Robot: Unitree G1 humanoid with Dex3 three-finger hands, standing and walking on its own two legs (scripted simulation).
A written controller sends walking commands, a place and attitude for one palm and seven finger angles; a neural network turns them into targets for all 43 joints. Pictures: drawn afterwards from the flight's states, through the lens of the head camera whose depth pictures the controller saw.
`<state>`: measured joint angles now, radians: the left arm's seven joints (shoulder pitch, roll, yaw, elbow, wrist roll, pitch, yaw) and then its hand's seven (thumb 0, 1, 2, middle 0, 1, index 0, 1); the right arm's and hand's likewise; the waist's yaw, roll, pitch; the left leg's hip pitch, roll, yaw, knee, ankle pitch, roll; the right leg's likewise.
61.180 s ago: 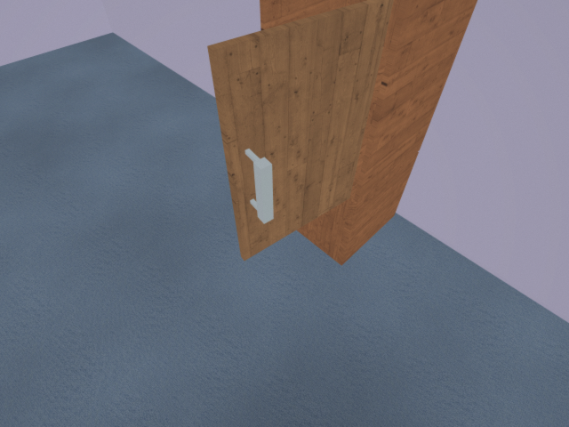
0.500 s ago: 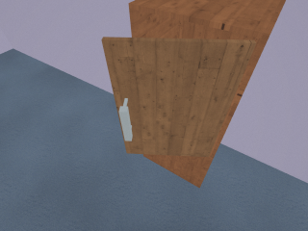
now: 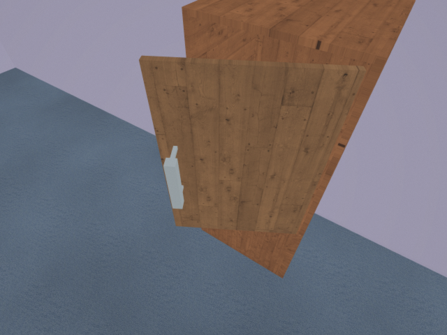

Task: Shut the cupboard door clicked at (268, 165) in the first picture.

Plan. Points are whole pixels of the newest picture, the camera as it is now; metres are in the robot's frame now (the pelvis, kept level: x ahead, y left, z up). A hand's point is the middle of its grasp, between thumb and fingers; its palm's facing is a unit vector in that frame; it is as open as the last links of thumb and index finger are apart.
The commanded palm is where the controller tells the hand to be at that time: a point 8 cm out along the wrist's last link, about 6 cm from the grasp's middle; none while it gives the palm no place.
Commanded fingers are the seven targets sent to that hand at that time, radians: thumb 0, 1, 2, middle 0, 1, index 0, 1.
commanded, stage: come to a stop and stand still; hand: left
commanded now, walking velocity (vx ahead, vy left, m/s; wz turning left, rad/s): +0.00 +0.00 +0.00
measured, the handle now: (176, 178) +0.49 +0.15 -0.05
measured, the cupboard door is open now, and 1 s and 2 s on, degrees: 29 29 29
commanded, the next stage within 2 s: look again from close up in 0.96 s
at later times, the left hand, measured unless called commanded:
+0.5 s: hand out of the picture -0.01 +0.18 -0.18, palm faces +0.02 -0.98 -0.19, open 7.4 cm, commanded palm none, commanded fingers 0.00 0.90 0.90 -0.20 -0.30 -0.20 -0.30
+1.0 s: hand out of the picture -0.04 +0.20 -0.18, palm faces +0.04 -0.98 -0.17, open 7.4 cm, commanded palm none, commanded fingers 0.00 0.90 0.90 -0.20 -0.30 -0.20 -0.30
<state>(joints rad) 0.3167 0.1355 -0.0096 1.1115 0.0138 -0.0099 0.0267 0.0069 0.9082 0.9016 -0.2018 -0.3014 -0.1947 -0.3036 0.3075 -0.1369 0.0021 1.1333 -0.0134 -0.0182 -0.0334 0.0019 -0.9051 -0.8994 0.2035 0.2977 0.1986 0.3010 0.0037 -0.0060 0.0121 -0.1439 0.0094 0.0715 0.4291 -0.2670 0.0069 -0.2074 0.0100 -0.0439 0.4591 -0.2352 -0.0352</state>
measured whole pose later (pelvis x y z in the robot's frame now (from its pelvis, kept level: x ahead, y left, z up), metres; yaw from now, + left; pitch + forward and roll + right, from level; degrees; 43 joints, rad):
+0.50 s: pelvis -0.01 +0.01 +0.00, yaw +1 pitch -2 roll +0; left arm 0.31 0.13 -0.02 1.11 0.01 -0.03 0.05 0.01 0.91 0.90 -0.20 -0.30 -0.20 -0.30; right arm 0.28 -0.16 -0.01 1.07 -0.01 -0.02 -0.03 0.01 -0.92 -0.90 0.20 0.30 0.20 0.30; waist -0.01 0.02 0.02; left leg -0.17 0.00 0.07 0.50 -0.29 0.02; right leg -0.22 0.00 -0.05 0.50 -0.24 -0.02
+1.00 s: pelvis -0.02 +0.04 +0.00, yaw +1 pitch -1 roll +0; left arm 0.33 0.14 -0.02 1.09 0.01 -0.01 0.03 0.01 0.91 0.90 -0.20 -0.30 -0.19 -0.30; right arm 0.32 -0.14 0.01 1.10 -0.01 -0.02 -0.02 0.00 -0.90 -0.90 0.20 0.30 0.20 0.30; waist 0.00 -0.01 0.02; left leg -0.19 -0.04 0.07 0.44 -0.23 0.06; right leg -0.24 -0.04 -0.04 0.46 -0.19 0.02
